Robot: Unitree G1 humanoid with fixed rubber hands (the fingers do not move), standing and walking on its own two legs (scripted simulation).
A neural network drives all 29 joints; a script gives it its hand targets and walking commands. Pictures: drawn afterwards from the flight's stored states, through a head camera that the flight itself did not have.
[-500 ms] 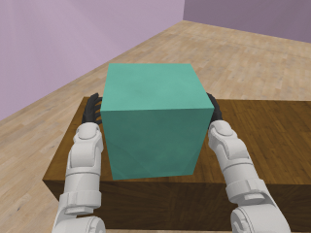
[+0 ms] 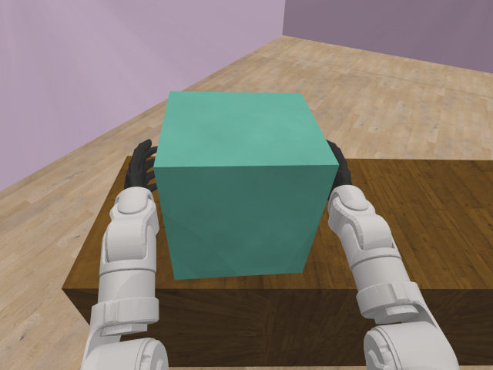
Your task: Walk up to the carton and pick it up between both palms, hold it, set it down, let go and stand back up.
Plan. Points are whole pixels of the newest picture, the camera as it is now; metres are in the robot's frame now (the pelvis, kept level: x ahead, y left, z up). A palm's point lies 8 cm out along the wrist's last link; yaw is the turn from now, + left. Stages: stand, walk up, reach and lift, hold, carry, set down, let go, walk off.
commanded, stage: hold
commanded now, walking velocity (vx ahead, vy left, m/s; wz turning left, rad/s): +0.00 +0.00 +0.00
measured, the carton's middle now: (238, 185) +0.40 -0.03 +0.13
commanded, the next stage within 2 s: none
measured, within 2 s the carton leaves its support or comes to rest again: neither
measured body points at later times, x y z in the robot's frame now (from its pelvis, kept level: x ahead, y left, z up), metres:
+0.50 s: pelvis -0.01 +0.00 +0.00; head -0.06 +0.01 +0.45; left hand +0.37 +0.18 +0.18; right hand +0.37 -0.15 +0.17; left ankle -0.02 +0.09 -0.75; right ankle +0.05 -0.11 -0.75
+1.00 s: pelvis -0.01 +0.00 +0.00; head -0.05 +0.01 +0.45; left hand +0.37 +0.17 +0.18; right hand +0.37 -0.16 +0.17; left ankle -0.02 +0.09 -0.75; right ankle +0.05 -0.11 -0.75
